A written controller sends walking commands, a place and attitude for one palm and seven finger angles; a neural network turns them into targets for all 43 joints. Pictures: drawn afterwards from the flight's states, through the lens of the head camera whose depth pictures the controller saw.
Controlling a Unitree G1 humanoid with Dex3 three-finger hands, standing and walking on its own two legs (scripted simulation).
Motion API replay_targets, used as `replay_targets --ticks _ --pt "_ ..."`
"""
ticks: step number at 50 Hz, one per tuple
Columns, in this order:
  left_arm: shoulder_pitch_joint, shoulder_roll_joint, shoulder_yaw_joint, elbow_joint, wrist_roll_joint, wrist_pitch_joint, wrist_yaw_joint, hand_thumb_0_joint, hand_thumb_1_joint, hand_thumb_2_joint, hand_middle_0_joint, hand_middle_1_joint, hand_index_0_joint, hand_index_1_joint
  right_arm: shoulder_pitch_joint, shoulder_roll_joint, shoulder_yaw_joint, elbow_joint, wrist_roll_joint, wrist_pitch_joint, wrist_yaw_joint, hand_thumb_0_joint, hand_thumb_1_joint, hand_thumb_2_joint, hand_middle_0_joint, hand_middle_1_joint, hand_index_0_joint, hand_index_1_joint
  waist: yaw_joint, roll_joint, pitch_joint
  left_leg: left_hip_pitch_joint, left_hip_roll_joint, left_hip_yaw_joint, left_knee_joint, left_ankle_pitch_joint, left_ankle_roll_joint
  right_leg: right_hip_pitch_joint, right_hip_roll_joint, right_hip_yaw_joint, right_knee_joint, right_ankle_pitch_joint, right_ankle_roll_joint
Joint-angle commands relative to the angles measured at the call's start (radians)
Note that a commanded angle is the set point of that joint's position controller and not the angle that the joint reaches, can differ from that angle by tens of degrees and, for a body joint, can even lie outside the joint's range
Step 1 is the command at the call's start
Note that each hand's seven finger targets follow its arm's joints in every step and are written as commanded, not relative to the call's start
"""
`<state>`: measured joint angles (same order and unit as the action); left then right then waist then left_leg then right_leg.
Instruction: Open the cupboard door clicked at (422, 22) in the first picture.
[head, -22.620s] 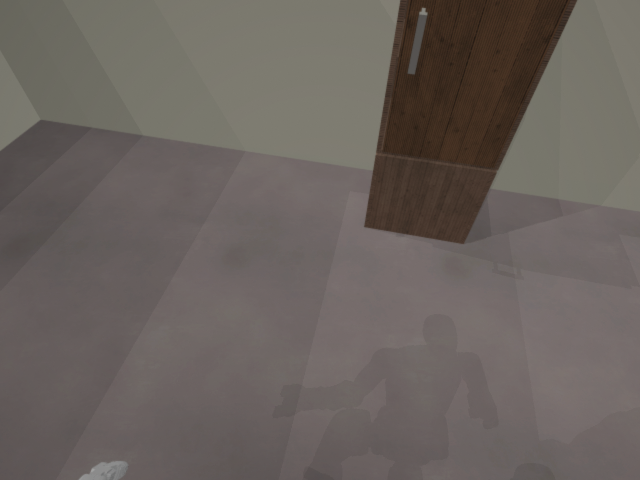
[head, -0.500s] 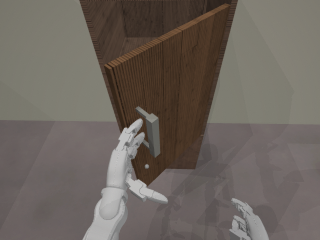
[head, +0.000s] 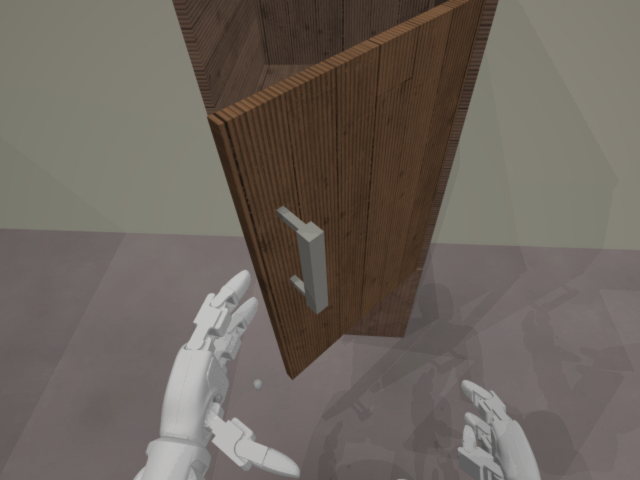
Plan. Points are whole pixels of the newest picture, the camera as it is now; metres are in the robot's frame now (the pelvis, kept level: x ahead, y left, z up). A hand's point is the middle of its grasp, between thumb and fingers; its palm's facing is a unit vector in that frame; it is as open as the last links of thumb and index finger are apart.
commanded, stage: draw the hand back to the body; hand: left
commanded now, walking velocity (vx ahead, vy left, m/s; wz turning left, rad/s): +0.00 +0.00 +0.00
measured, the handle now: (303, 262) +0.35 +0.05 +0.09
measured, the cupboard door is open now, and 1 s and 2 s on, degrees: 47 47 47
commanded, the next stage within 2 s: step back with the hand held close in 1.68 s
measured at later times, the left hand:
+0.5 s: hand (185, 385) +0.19 +0.14 +0.12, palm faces -0.02 -1.00 -0.07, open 16.3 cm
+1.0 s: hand (60, 349) +0.20 +0.24 +0.17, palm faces +0.28 -0.89 -0.36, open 12.8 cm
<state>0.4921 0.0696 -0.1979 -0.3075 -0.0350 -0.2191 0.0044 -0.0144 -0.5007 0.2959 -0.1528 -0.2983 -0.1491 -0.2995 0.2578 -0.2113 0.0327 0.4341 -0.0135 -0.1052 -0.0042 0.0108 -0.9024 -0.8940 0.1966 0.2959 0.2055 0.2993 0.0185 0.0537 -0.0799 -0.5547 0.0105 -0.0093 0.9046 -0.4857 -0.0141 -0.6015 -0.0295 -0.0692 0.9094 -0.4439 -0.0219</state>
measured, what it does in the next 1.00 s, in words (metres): stands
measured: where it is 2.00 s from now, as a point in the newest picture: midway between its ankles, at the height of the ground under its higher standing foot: outside the picture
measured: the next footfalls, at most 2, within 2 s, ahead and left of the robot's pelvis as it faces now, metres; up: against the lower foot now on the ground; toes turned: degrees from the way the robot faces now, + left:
none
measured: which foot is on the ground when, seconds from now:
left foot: down 0.00-1.00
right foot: down 0.00-1.00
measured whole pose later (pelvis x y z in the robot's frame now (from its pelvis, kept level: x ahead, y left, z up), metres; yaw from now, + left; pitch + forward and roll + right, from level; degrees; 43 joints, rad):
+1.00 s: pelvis +0.01 +0.03 +0.05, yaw -1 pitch -3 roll -1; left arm 0.51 0.28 0.15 -0.42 -0.01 -0.08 0.11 -0.01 0.08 0.54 -0.18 -0.30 -0.17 -0.30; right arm 0.22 -0.21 0.06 0.61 -0.02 -0.17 -0.09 0.01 -0.90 -0.89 0.20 0.30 0.21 0.30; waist 0.06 0.06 0.02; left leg -0.14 -0.01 0.02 0.51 -0.32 0.02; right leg -0.18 -0.03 -0.05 0.48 -0.25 0.02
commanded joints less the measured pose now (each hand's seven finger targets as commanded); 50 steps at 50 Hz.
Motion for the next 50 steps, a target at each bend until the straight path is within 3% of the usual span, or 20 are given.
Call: replay_targets --ticks 1,5,6,9,12,14,18,22,25,29,30,31,32,33,36,39,42,46,50 --pt "-0.102 0.024 0.022 -0.245 -0.020 -0.082 -0.004 0.000 -0.500 0.300 -0.150 -0.300 -0.150 -0.300 -0.060 -0.089 -0.040 -0.163 0.009 -0.076 -0.019 0.000 -0.900 -0.900 0.200 0.300 0.200 0.300 -0.026 -0.104 -0.146 -0.005 -0.036 -0.005 -0.096 0.225 0.029 0.141 0.020 0.044 -0.132 0.267 0.007" --pt "-0.105 0.002 -0.004 -0.243 -0.023 -0.075 -0.003 0.000 -0.500 0.300 -0.150 -0.300 -0.150 -0.300 -0.057 -0.090 -0.041 -0.167 0.011 -0.094 -0.023 0.000 -0.900 -0.900 0.200 0.300 0.200 0.300 -0.025 -0.107 -0.165 -0.006 -0.036 -0.009 -0.091 0.214 0.030 0.131 0.021 0.042 -0.130 0.241 0.008" --pt "-0.115 0.057 0.054 -0.251 -0.026 -0.070 0.003 0.000 -0.500 0.300 -0.150 -0.300 -0.150 -0.300 -0.049 -0.095 -0.042 -0.161 0.013 -0.092 -0.026 0.000 -0.900 -0.900 0.200 0.300 0.200 0.300 -0.018 -0.111 -0.176 -0.011 -0.036 -0.008 -0.094 0.207 0.029 0.145 0.020 0.048 -0.136 0.230 0.008" --pt "-0.060 0.117 0.141 -0.253 -0.034 -0.039 0.004 0.000 -0.500 0.300 -0.150 -0.300 -0.150 -0.300 -0.062 -0.092 -0.039 -0.165 0.015 -0.085 -0.034 0.000 -0.900 -0.900 0.200 0.300 0.200 0.300 0.018 -0.113 -0.203 -0.008 -0.039 0.001 -0.115 0.231 0.030 0.219 0.016 0.064 -0.156 0.255 0.005" --pt "-0.049 0.100 0.151 -0.291 -0.072 -0.016 -0.018 0.000 -0.500 0.300 -0.150 -0.300 -0.150 -0.300 -0.069 -0.087 -0.031 -0.165 0.025 -0.090 -0.037 0.000 -0.900 -0.900 0.200 0.300 0.200 0.300 0.013 -0.094 -0.179 0.019 -0.038 0.008 -0.135 0.243 0.030 0.233 0.019 0.055 -0.174 0.290 0.010" --pt "-0.024 0.124 0.187 -0.289 -0.099 -0.004 -0.038 0.000 -0.500 0.300 -0.150 -0.300 -0.150 -0.300 -0.074 -0.093 -0.028 -0.161 0.030 -0.098 -0.043 0.000 -0.900 -0.900 0.200 0.300 0.200 0.300 0.013 -0.123 -0.157 0.016 -0.037 0.006 -0.137 0.244 0.031 0.247 0.017 0.064 -0.198 0.297 0.015" --pt "-0.013 0.134 0.201 -0.319 -0.133 0.007 -0.090 0.000 -0.500 0.300 -0.150 -0.300 -0.150 -0.300 -0.073 -0.103 -0.025 -0.154 0.034 -0.118 -0.046 0.000 -0.900 -0.900 0.200 0.300 0.200 0.300 0.005 -0.081 -0.119 0.043 -0.036 0.003 -0.157 0.234 0.029 0.227 0.022 0.050 -0.211 0.275 0.015" --pt "-0.034 0.174 0.255 -0.323 -0.161 0.023 -0.124 0.000 -0.500 0.300 -0.150 -0.300 -0.150 -0.300 -0.074 -0.113 -0.025 -0.144 0.038 -0.132 -0.056 0.000 -0.900 -0.900 0.200 0.300 0.200 0.300 0.001 -0.092 -0.088 0.054 -0.035 -0.003 -0.168 0.208 0.029 0.219 0.022 0.053 -0.241 0.215 0.016" --pt "-0.074 0.192 0.279 -0.350 -0.171 0.028 -0.132 0.000 -0.500 0.300 -0.150 -0.300 -0.150 -0.300 -0.086 -0.113 -0.021 -0.138 0.043 -0.146 -0.062 0.000 -0.900 -0.900 0.200 0.300 0.200 0.300 0.005 -0.031 -0.083 0.087 -0.036 -0.008 -0.186 0.207 0.029 0.219 0.024 0.041 -0.246 0.197 0.011" --pt "-0.062 0.226 0.337 -0.325 -0.198 0.047 -0.152 0.000 -0.360 0.360 -0.155 -0.300 -0.155 -0.300 -0.093 -0.117 -0.019 -0.121 0.047 -0.160 -0.071 0.000 -0.900 -0.900 0.200 0.300 0.200 0.300 0.017 -0.077 -0.079 0.106 -0.031 -0.018 -0.210 0.218 0.028 0.246 0.030 0.027 -0.262 0.203 0.010" --pt "-0.069 0.228 0.343 -0.334 -0.205 0.054 -0.162 0.000 -0.325 0.375 -0.156 -0.300 -0.156 -0.300 -0.099 -0.117 -0.015 -0.122 0.048 -0.163 -0.073 0.000 -0.900 -0.900 0.200 0.300 0.200 0.300 0.020 -0.062 -0.078 0.111 -0.031 -0.017 -0.218 0.219 0.028 0.251 0.028 0.023 -0.264 0.206 0.012" --pt "-0.116 0.378 0.366 -0.427 -0.059 0.047 -0.042 0.000 -0.290 0.390 -0.158 -0.300 -0.158 -0.300 -0.093 -0.107 -0.024 -0.106 0.030 -0.150 -0.096 0.000 -0.900 -0.900 0.200 0.300 0.200 0.300 0.039 -0.050 -0.085 0.147 -0.017 0.004 -0.260 0.237 0.035 0.299 0.007 0.065 -0.325 0.212 0.002" --pt "-0.032 0.298 0.344 -0.380 -0.047 0.064 0.008 0.000 -0.255 0.405 -0.159 -0.300 -0.159 -0.300 -0.090 -0.087 -0.015 -0.099 0.020 -0.148 -0.102 0.000 -0.900 -0.900 0.200 0.300 0.200 0.300 0.026 -0.040 -0.038 0.165 -0.022 0.008 -0.274 0.241 0.032 0.293 0.003 0.054 -0.351 0.213 0.003" --pt "-0.012 0.258 0.306 -0.358 -0.027 0.076 0.033 0.000 -0.220 0.420 -0.160 -0.300 -0.160 -0.300 -0.090 -0.085 -0.008 -0.084 0.018 -0.141 -0.099 0.000 -0.900 -0.900 0.200 0.300 0.200 0.300 0.024 -0.031 -0.005 0.187 -0.016 0.006 -0.293 0.251 0.032 0.291 0.005 0.040 -0.360 0.215 0.005" --pt "-0.028 0.290 0.341 -0.347 -0.004 0.078 0.077 0.000 -0.115 0.465 -0.164 -0.300 -0.164 -0.300 -0.120 -0.091 -0.010 -0.060 0.012 -0.128 -0.101 0.000 -0.900 -0.900 0.200 0.300 0.200 0.300 0.025 -0.053 0.009 0.241 -0.007 0.006 -0.346 0.285 0.033 0.343 0.010 0.029 -0.397 0.242 0.009" --pt "-0.032 0.320 0.381 -0.329 0.011 0.073 0.102 0.000 -0.010 0.510 -0.168 -0.300 -0.168 -0.300 -0.141 -0.095 -0.009 -0.035 0.009 -0.122 -0.103 0.000 -0.900 -0.900 0.200 0.300 0.200 0.300 0.033 -0.016 0.019 0.291 -0.003 0.005 -0.402 0.304 0.030 0.393 0.013 0.024 -0.436 0.249 0.005" --pt "-0.070 0.313 0.382 -0.346 0.020 0.063 0.114 0.000 0.095 0.555 -0.171 -0.300 -0.171 -0.300 -0.154 -0.094 -0.007 -0.021 0.005 -0.125 -0.101 0.000 -0.900 -0.900 0.200 0.300 0.200 0.300 0.030 0.011 0.028 0.330 0.002 -0.002 -0.459 0.313 0.026 0.427 0.015 0.015 -0.460 0.246 0.004" --pt "-0.058 0.338 0.430 -0.345 0.021 0.060 0.123 0.000 0.235 0.615 -0.176 -0.300 -0.176 -0.300 -0.164 -0.100 -0.012 0.002 0.000 -0.125 -0.097 0.000 -0.900 -0.900 0.200 0.300 0.200 0.300 0.039 -0.019 0.021 0.364 0.011 -0.008 -0.505 0.396 0.021 0.489 0.020 0.011 -0.479 0.306 0.004" --pt "-0.047 0.362 0.482 -0.355 0.022 0.055 0.127 0.000 0.375 0.675 -0.181 -0.300 -0.181 -0.300 -0.167 -0.101 -0.020 0.019 -0.003 -0.124 -0.090 0.000 -0.900 -0.900 0.200 0.300 0.200 0.300 0.049 0.028 0.008 0.403 0.017 -0.004 -0.527 0.511 0.010 0.533 0.019 0.014 -0.495 0.371 0.002"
